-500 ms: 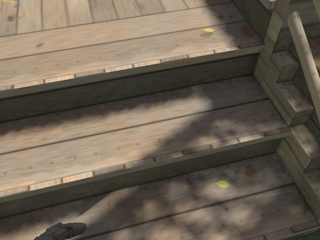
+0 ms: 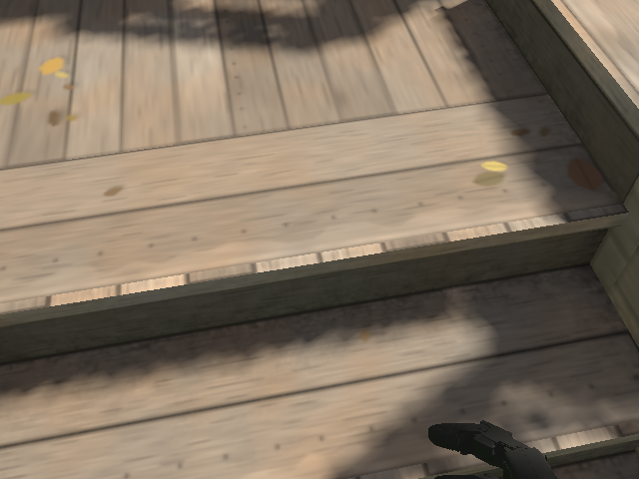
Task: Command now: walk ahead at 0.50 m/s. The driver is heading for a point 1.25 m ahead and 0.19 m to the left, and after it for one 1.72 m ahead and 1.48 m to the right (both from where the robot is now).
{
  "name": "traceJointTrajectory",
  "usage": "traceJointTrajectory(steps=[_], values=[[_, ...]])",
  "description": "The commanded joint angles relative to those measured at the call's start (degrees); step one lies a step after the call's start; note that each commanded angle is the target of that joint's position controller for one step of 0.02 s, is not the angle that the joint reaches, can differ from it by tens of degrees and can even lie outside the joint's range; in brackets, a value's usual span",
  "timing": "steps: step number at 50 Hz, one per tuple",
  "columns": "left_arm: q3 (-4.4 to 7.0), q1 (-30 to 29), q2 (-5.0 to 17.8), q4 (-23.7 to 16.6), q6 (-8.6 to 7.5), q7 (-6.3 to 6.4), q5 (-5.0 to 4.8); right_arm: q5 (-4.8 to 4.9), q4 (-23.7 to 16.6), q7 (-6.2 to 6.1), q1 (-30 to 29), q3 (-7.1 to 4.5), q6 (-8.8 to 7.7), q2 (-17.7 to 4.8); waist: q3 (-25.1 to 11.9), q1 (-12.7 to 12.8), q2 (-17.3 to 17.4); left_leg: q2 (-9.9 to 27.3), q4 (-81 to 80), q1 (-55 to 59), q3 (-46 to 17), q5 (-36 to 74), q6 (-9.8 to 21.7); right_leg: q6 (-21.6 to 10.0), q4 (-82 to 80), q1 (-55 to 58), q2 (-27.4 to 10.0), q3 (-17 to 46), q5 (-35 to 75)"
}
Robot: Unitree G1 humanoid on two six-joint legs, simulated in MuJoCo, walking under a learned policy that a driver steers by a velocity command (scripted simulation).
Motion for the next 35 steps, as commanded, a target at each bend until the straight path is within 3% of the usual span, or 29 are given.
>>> traceJointTrajectory(steps=[1,2,4,5,6,7,8,11,12,13,14,15,17,18,19,20,21,22,23,25,26,27,28,29,30,31,32,33,35], values=[[3.33,-4.8,7.8,-9.69,-1.61,-3.02,1.88,0.01,7.42,-1.67,27.5,-9.1,0.85,-23.02,-21.57,-12.09,17.58,16.99,-58.87,45.46,-67.48,-11.6,10.46,-1.74,65.41,-31.5,10.11,5.86,4.0],[3.37,-3.26,4.21,-12.41,-1.5,-3.44,3.56,0.63,7.47,-1.37,20.46,-9.39,0.37,-21.54,-14.9,-5.38,10.57,19.72,-59.35,38.7,-65.99,-13.28,8.46,-2.08,80.59,-38.16,7.36,14.9,2.76],[2.48,-11.9,0.71,-17.61,-0.03,-2.14,3.7,-0.08,12.21,-0.64,16.51,-7.57,-1.03,-11.06,1.64,-2.07,-1.32,16.32,-51.49,23.36,-46.17,-15.27,5.19,-3.21,85.73,-48.43,3.5,9.97,4.53],[1.78,-13.76,2.86,-15.03,0.22,-4.44,1.22,-2.77,13.71,2.26,18.46,-5.63,-3.28,-6.82,5.02,-6.78,2.76,12.28,-49.14,23.7,-37.02,-2.78,6.19,-8.42,88.43,-56.39,8.29,24.09,10.98],[1.38,-12.38,2.07,-15.39,0.33,-5.47,1.25,-3.51,16.58,2.97,18.12,-4.93,-3.25,-3.49,2.0,-3.11,4.5,11.94,-50.45,25.14,-35.49,3.86,5.78,-12.02,93.46,-61.09,8.04,23.7,11.85],[1.07,-10.86,0.93,-14.85,0.21,-5.62,1.59,-3.73,18.97,3.53,18.07,-4.19,-3.04,-2.45,0.99,-1.43,0.2,11.71,-51.23,27.07,-33.17,6.97,4.37,-14.5,95.38,-65.59,9.47,25.74,12.16],[-0.14,-10.39,-6.2,-19.72,1.09,-1.74,3.62,0.83,21.88,2.29,23.05,-6.17,-4.2,-4.59,-0.6,3.86,2.16,11.37,-51.81,30.54,-23.48,8.1,-0.68,-8.1,94.67,-62.27,7.14,15.9,2.83],[-0.48,-18.84,-3.04,-22.47,2.96,0.12,2.82,0.47,21.78,1.13,21.76,-5.2,-6.14,-4.44,4.86,2.67,-3.0,7.67,-55.83,21.87,-13.81,16.77,-2.28,-2.85,82.34,-61.4,6.64,10.03,5.26],[0.79,-20.88,5.75,-22.0,2.39,-4.64,-0.38,-6.7,18.01,3.58,18.72,-4.99,-5.62,-8.45,-6.13,0.68,6.43,4.4,-56.08,26.44,-12.3,17.21,-1.03,-7.9,87.06,-65.01,7.14,9.65,13.58],[0.59,-21.52,4.14,-20.71,2.11,-6.57,0.75,-7.28,21.17,3.78,27.73,-5.06,-4.91,-8.67,-4.27,-1.76,10.85,6.5,-56.81,34.38,-16.12,20.56,2.9,-9.48,103.76,-75.44,8.61,7.98,7.61],[-0.36,-23.09,1.73,-20.65,1.69,-6.67,2.45,-7.49,23.16,3.72,32.42,-3.92,-3.95,-5.16,-3.01,-2.31,6.0,9.16,-55.71,41.85,-19.29,18.31,4.46,-12.02,108.03,-85.64,8.11,11.31,4.12],[-1.29,-27.01,0.33,-21.09,1.07,-5.95,3.14,-7.87,25.87,3.83,39.02,-3.23,-3.28,-5.08,0.0,-4.13,4.21,11.32,-55.42,52.06,-21.74,16.21,5.28,-13.61,109.05,-97.48,8.17,13.98,-0.48],[-2.73,-33.01,-0.23,-23.22,0.54,-5.09,1.76,-9.08,28.79,4.5,42.41,-2.09,-2.94,-4.3,2.89,-4.07,2.31,13.54,-57.54,57.98,-22.33,13.09,4.71,-15.43,107.99,-107.61,5.72,13.57,-1.4],[-3.64,-38.49,-8.32,-28.5,1.01,-1.41,1.72,1.86,23.61,1.73,34.31,-4.81,-5.49,-10.11,8.41,-2.03,2.24,11.58,-64.03,42.41,-15.95,19.55,-0.61,-6.1,102.66,-91.91,6.09,2.78,-12.65],[-4.07,-43.26,-5.02,-31.18,1.61,-0.33,2.16,3.51,24.46,0.5,32.74,-3.42,-6.47,-7.64,10.65,-1.61,-1.49,8.61,-68.06,31.35,-13.71,19.67,-2.45,-3.28,89.61,-80.84,2.41,-1.41,-12.32],[-3.38,-44.18,-2.44,-32.85,2.56,0.08,1.61,3.53,24.95,-0.97,34.11,-3.47,-6.83,-7.73,8.82,-2.52,0.18,8.4,-71.32,30.14,-13.39,25.13,-0.96,-1.62,83.38,-73.77,1.25,-5.2,-11.3],[-4.79,-53.55,-0.61,-36.12,5.6,-4.1,1.39,-6.59,26.94,4.46,40.07,-1.92,-4.88,-6.77,-11.69,-2.61,8.84,13.36,-74.47,29.54,-14.63,32.47,4.11,-8.51,69.41,-59.56,0.7,-4.19,-1.42],[-3.83,-52.8,0.28,-34.62,7.19,-5.44,2.24,-5.76,27.66,6.85,43.54,-2.37,-4.18,-7.96,-5.85,-3.35,9.89,13.53,-73.69,32.69,-13.5,45.49,5.51,-8.59,65.71,-58.54,2.87,-4.6,-6.46],[-3.48,-46.86,1.27,-31.55,7.73,-6.91,3.32,-3.47,25.39,7.55,37.8,-3.74,-4.8,-13.15,-7.64,2.05,13.71,13.43,-69.89,36.81,-9.5,77.39,8.29,-7.35,63.36,-52.75,6.16,-9.01,-10.03],[-3.18,-40.69,3.21,-29.09,7.33,-7.93,2.73,-1.32,25.15,7.7,39.07,-6.02,-6.01,-21.31,-10.21,2.78,13.18,16.92,-61.26,58.79,-8.55,111.17,10.64,-4.29,47.7,-52.42,10.8,-12.18,-15.92],[-2.1,-22.76,0.44,-21.79,4.37,-3.27,0.64,4.22,22.79,0.46,37.14,-8.37,-5.96,-20.56,-14.8,5.1,7.31,12.67,-45.67,62.95,-5.5,116.82,3.55,-5.58,42.1,-36.94,12.87,-14.62,-24.51],[-1.69,-20.0,5.18,-21.64,5.61,-4.75,1.04,-6.04,27.27,7.16,38.97,-7.09,-4.53,-21.32,-15.99,8.96,14.25,16.73,-39.09,47.83,-11.69,116.21,5.47,-7.71,31.69,-21.93,10.07,1.28,-4.76],[-0.54,-7.57,8.09,-16.84,5.52,-4.46,0.93,-7.02,25.62,8.87,43.08,-6.08,-4.91,-13.1,-27.47,9.04,-0.09,8.59,-21.57,26.03,-14.93,86.4,2.86,-17.13,26.1,6.23,0.44,23.75,6.55],[1.34,7.28,11.97,-12.4,6.31,-4.93,4.18,-3.31,27.31,10.52,41.55,-7.01,-4.34,-11.24,-32.06,13.74,-11.92,-5.71,14.16,16.06,-22.99,28.77,-0.32,-27.12,7.46,9.57,-11.37,54.49,8.38],[3.2,9.09,14.71,-8.3,3.23,-4.67,4.62,-0.32,25.53,10.03,34.89,-8.37,-4.73,-11.03,-15.21,11.7,-4.07,-7.16,34.11,-0.27,-31.95,30.19,-0.31,-20.65,2.95,0.48,-12.99,55.41,-3.63],[3.15,-1.37,12.27,-6.47,1.46,-4.4,3.44,0.28,23.88,8.42,28.13,-7.85,-5.68,-8.58,-6.82,7.65,-1.42,-6.31,45.27,-8.79,-29.48,30.2,0.65,-19.39,4.16,-8.74,-12.1,47.4,-8.31],[1.37,-8.86,4.53,-5.65,0.61,-5.12,2.12,-0.75,20.31,6.47,21.09,-7.81,-5.48,-9.26,-6.96,3.97,2.1,-6.62,51.53,-12.13,-28.55,27.55,4.12,-18.97,3.54,-11.86,-11.63,40.55,-5.49],[-0.82,-15.07,-2.23,-4.3,0.21,-5.6,2.37,-1.26,17.86,5.14,18.38,-6.7,-4.29,-7.35,-7.74,-0.39,6.48,-4.4,49.86,-13.83,-28.42,27.56,7.13,-16.22,3.8,-13.94,-10.98,31.0,-3.88],[-3.27,-19.73,-8.54,-2.96,-1.14,-5.9,3.37,-1.44,17.05,5.15,20.66,-5.09,-1.36,-3.37,-5.92,-7.7,6.9,-0.06,45.84,-14.46,-24.37,29.66,10.7,-10.44,1.04,-20.81,-6.57,13.55,2.81]])
Keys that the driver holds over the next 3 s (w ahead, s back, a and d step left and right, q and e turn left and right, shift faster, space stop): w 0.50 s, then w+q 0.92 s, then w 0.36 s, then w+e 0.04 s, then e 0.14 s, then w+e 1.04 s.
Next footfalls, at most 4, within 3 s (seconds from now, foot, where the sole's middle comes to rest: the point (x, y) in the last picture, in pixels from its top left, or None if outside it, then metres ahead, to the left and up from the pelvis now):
0.54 right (411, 401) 0.49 -0.09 -0.46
1.00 left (266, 195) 0.79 0.15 -0.30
1.48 right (358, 84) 1.10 -0.01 -0.30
1.98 left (195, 57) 1.19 0.34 -0.30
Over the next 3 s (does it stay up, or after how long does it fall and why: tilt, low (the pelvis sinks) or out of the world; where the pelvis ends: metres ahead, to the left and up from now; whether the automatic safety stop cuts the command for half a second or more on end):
stays up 1.28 0.21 0.48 its command is cut before an obstacle after 2.2 s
